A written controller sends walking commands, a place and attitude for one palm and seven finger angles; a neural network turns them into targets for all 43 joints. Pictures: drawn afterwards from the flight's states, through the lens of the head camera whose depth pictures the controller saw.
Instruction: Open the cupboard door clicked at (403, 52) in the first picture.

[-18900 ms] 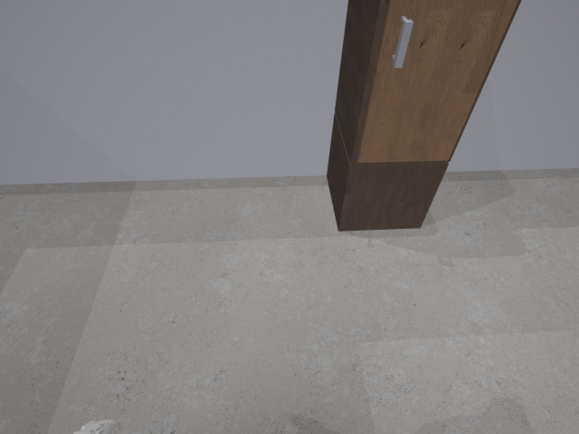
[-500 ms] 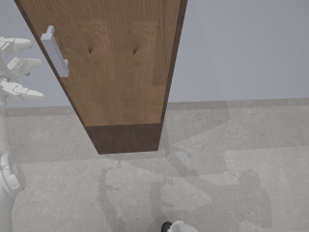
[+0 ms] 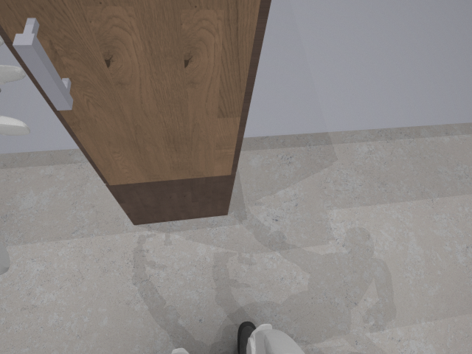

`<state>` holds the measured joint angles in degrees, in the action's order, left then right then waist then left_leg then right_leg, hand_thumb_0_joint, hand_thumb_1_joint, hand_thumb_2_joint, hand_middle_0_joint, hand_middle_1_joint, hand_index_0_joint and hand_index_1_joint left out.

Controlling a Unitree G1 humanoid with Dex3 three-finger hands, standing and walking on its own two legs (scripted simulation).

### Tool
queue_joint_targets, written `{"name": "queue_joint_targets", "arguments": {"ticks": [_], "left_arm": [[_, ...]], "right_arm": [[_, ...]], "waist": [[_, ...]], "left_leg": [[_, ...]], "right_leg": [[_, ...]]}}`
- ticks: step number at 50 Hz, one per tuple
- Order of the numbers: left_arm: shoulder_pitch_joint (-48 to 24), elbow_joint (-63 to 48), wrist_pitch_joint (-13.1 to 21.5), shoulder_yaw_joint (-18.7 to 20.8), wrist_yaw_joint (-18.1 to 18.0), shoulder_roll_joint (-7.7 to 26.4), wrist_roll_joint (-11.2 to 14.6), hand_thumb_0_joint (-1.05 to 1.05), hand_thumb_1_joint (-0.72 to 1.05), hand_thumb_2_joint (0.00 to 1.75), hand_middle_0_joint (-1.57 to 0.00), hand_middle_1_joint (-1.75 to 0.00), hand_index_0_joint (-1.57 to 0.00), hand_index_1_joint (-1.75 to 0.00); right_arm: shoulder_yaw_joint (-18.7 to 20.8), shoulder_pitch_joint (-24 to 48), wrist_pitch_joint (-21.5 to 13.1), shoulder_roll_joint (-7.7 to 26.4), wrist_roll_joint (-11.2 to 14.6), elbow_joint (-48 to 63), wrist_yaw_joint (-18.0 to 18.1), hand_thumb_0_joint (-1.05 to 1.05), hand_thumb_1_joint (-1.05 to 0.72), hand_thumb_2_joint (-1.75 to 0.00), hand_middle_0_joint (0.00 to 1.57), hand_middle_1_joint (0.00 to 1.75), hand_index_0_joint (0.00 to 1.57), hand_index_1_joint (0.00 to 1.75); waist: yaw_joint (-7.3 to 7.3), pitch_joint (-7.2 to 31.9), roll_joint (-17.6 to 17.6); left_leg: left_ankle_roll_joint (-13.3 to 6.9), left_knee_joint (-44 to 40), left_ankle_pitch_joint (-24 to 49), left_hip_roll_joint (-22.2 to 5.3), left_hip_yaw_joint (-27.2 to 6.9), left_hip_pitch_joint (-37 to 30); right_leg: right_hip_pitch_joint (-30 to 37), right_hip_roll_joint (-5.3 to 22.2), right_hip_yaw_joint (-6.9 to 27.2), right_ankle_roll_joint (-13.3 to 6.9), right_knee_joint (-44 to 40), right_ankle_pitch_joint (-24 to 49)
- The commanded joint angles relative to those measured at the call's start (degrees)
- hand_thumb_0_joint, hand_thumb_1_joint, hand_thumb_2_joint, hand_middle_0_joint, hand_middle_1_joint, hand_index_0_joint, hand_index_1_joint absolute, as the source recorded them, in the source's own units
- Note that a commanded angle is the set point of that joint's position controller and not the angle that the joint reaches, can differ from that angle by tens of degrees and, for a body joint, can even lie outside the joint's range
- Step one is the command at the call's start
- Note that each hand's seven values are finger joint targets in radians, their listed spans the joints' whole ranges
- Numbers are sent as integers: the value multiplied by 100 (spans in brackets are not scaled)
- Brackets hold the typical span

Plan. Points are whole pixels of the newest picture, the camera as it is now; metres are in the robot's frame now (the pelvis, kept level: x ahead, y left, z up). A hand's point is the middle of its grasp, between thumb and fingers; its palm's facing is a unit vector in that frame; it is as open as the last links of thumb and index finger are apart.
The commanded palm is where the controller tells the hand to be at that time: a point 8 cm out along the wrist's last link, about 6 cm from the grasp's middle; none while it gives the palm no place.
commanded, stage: move the hooked fingers beside the handle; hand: left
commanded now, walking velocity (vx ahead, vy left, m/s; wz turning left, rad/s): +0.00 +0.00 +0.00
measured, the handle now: (49, 67) +0.53 +0.25 +0.12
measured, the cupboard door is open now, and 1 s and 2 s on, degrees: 0 0 0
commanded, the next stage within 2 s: slide the fingers in behind the handle in 0.54 s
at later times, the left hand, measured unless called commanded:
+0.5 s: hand out of the picture +0.48 +0.30 +0.13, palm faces +0.06 -1.00 -0.01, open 14.0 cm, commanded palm +0.46 +0.34 +0.12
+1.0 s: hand (21, 94) +0.48 +0.27 +0.13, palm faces +0.05 -1.00 -0.01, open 14.0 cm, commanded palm +0.46 +0.31 +0.12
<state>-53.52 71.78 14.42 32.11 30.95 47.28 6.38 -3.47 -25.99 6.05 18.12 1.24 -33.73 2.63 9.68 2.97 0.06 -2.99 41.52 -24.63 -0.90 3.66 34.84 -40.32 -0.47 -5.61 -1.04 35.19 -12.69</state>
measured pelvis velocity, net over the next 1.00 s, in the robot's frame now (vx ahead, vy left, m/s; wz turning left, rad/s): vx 0.00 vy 0.00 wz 0.01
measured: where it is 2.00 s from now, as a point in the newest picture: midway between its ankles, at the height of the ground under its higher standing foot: outside the picture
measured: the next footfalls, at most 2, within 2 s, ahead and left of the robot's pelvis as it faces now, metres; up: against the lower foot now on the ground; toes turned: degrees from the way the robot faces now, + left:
none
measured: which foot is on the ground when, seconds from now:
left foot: down 0.00-1.00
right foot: down 0.00-1.00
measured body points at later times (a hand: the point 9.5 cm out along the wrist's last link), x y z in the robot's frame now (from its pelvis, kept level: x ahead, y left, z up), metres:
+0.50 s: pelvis +0.01 +0.00 +0.00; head +0.12 +0.03 +0.43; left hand +0.47 +0.35 +0.13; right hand +0.03 -0.27 -0.10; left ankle -0.06 +0.08 -0.71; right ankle +0.03 -0.11 -0.71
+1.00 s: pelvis +0.00 +0.00 +0.00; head +0.10 +0.02 +0.44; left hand +0.47 +0.32 +0.13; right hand +0.01 -0.27 -0.11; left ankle -0.06 +0.08 -0.71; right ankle +0.03 -0.11 -0.71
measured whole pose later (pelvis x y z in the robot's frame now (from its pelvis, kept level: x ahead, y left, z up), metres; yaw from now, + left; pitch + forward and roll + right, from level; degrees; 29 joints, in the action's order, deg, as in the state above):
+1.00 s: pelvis +0.00 +0.00 +0.00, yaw +1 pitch +16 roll -2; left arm -51.8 68.4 14.9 27.9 25.5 39.9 7.0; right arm -3.5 -23.4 5.3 17.0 1.4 -33.5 2.2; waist 8.6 3.4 0.4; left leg -2.8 42.1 -25.0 -0.8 2.8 32.9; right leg -38.3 -0.3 -6.2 -1.3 36.1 -13.5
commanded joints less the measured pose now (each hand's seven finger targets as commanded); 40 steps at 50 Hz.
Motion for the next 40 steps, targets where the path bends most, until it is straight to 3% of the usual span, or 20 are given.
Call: {"name": "queue_joint_targets", "arguments": {"ticks": [1, 4, 5, 7, 9, 10, 11, 13, 15, 17, 19, 21, 25, 27, 28, 31, 34, 35, 37, 40], "left_arm": [[-2231, -1711, 529, 249, -67, 1829, 297, 0, -50, 30, -30, -120, -30, -120], [-2091, -1443, 426, 151, -59, 1684, 312, 0, -50, 30, -30, -120, -30, -120], [-2206, -1510, 418, 38, -52, 1542, 332, 0, -50, 30, -30, -120, -30, -120], [-2211, -1571, 387, 101, -112, 1690, 245, 0, -50, 30, -30, -120, -30, -120], [-2214, -1589, 379, -227, -151, 1235, 253, 0, -50, 30, -30, -120, -30, -120], [-2333, -1775, 440, -214, -165, 1176, 325, 0, -50, 30, -30, -120, -30, -120], [-2239, -1747, 445, -19, -185, 1363, 355, 0, -50, 30, -30, -120, -30, -120], [-2124, -1420, 379, 1, -195, 1396, 342, 0, -50, 30, -30, -120, -30, -120], [-2191, -1286, 341, -146, -220, 1271, 291, 0, -50, 30, -30, -120, -30, -120], [-2231, -1243, 335, 16, -288, 1597, 182, 0, -50, 30, -30, -120, -30, -120], [-2365, -1358, 388, -199, -300, 1369, 152, 0, -50, 30, -30, -120, -30, -120], [-2391, -1516, 504, 64, -297, 1624, 214, 0, -50, 30, -30, -120, -30, -120], [-2391, -1437, 500, -143, -213, 1352, 244, 0, -50, 30, -30, -120, -30, -120], [-2320, -1311, 422, -111, -195, 1439, 239, 0, -50, 30, -30, -120, -30, -120], [-2335, -1242, 384, -226, -185, 1313, 230, 0, -50, 30, -30, -120, -30, -120], [-2380, -1668, 460, 7, -213, 1559, 257, 0, -50, 30, -30, -120, -30, -120], [-2247, -1681, 445, -223, -216, 1142, 332, 0, -50, 30, -30, -120, -30, -120], [-2152, -1669, 453, -141, -229, 1166, 378, 0, -50, 30, -30, -120, -30, -120], [-2037, -1561, 385, -211, -250, 1052, 384, 0, -50, 30, -30, -120, -30, -120], [-2165, -1803, 392, -237, -360, 1017, 347, 0, -50, 30, -30, -120, -30, -120]], "right_arm": [[476, -887, -43, 1066, -63, 267, 40, 0, -90, -90, 20, 30, 20, 30], [450, -807, -34, 1052, -38, 249, 30, 0, -90, -90, 20, 30, 20, 30], [434, -775, -30, 1041, -35, 257, 44, 0, -90, -90, 20, 30, 20, 30], [446, -794, -27, 1042, -42, 228, 47, 0, -90, -90, 20, 30, 20, 30], [436, -748, -45, 992, -43, 234, 32, 0, -90, -90, 20, 30, 20, 30], [444, -752, -60, 997, -55, 243, 37, 0, -90, -90, 20, 30, 20, 30], [469, -787, -52, 1017, -62, 221, 30, 0, -90, -90, 20, 30, 20, 30], [427, -722, -54, 1008, -37, 234, 33, 0, -90, -90, 20, 30, 20, 30], [397, -648, -59, 1007, -22, 262, 46, 0, -90, -90, 20, 30, 20, 30], [390, -659, -60, 1013, -26, 277, 64, 0, -90, -90, 20, 30, 20, 30], [383, -625, -77, 983, -20, 303, 56, 0, -90, -90, 20, 30, 20, 30], [409, -676, -84, 1009, -34, 300, 63, 0, -90, -90, 20, 30, 20, 30], [398, -638, -80, 988, -22, 287, 68, 0, -90, -90, 20, 30, 20, 30], [399, -660, -68, 1008, -12, 252, 69, 0, -90, -90, 20, 30, 20, 30], [386, -644, -70, 1002, -11, 257, 71, 0, -90, -90, 20, 30, 20, 30], [417, -690, -78, 1012, -34, 286, 66, 0, -90, -90, 20, 30, 20, 30], [421, -666, -81, 977, -38, 291, 21, 0, -90, -90, 20, 30, 20, 30], [438, -683, -79, 985, -31, 297, 25, 0, -90, -90, 20, 30, 20, 30], [433, -651, -75, 979, -15, 290, 16, 0, -90, -90, 20, 30, 20, 30], [437, -636, -94, 970, -26, 317, 16, 0, -90, -90, 20, 30, 20, 30]], "waist": [[-184, 2930, 1310], [-137, 2556, 998], [-130, 2531, 1199], [-168, 2572, 1273], [-89, 2443, 1280], [-97, 2578, 1339], [-131, 2771, 1122], [-127, 2492, 850], [-108, 2235, 953], [-151, 2321, 867], [-89, 2400, 1004], [-158, 2729, 1035], [-100, 2648, 1186], [-83, 2505, 971], [-62, 2386, 959], [-194, 2858, 1292], [-133, 2691, 1093], [-157, 2684, 910], [-163, 2481, 900], [-172, 2537, 1053]], "left_leg": [[379, -226, 4244, -139, -774, -1699], [289, -270, 3793, -103, -713, -1322], [319, -277, 3937, -105, -729, -1429], [363, -257, 4036, -114, -778, -1547], [391, -257, 4095, -144, -795, -1665], [430, -230, 4383, -170, -835, -1837], [418, -197, 4401, -178, -834, -1859], [354, -235, 4018, -131, -772, -1411], [327, -282, 3744, -104, -736, -1211], [313, -271, 3588, -78, -730, -1078], [304, -265, 3486, -72, -703, -1114], [360, -199, 3881, -107, -770, -1365], [369, -181, 3958, -111, -773, -1436], [345, -200, 3797, -110, -775, -1290], [330, -221, 3680, -101, -763, -1211], [403, -185, 4084, -113, -803, -1551], [367, -214, 3967, -122, -762, -1467], [341, -211, 3993, -125, -777, -1412], [314, -270, 3738, -107, -740, -1289], [317, -317, 3723, -96, -746, -1336]], "right_leg": [[1608, -148, 355, -66, 148, 2019], [1697, -130, 375, -40, 98, 1962], [1620, -136, 357, -67, 111, 1976], [1522, -130, 341, -58, 114, 1872], [1342, -137, 297, -52, 91, 1782], [1358, -157, 285, -81, 122, 1889], [1472, -157, 303, -60, 139, 1963], [1650, -132, 329, -51, 139, 2023], [1611, -117, 338, -71, 140, 1937], [1745, -99, 364, -53, 172, 1949], [1726, -94, 380, -52, 177, 1912], [1777, -117, 375, -71, 241, 2038], [1648, -118, 361, -76, 224, 2001], [1625, -116, 346, -48, 191, 1940], [1594, -110, 343, -47, 174, 1886], [1691, -111, 354, -79, 229, 2011], [1714, -125, 337, -58, 177, 2038], [1792, -134, 334, -82, 193, 2090], [1768, -121, 339, -61, 151, 1991], [1797, -114, 334, -91, 156, 1968]]}}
